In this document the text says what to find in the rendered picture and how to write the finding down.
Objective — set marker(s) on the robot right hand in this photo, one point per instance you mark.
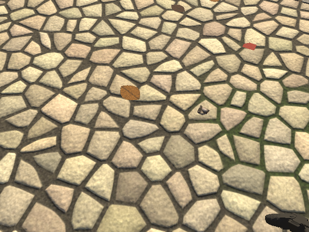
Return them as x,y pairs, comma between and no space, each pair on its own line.
292,222

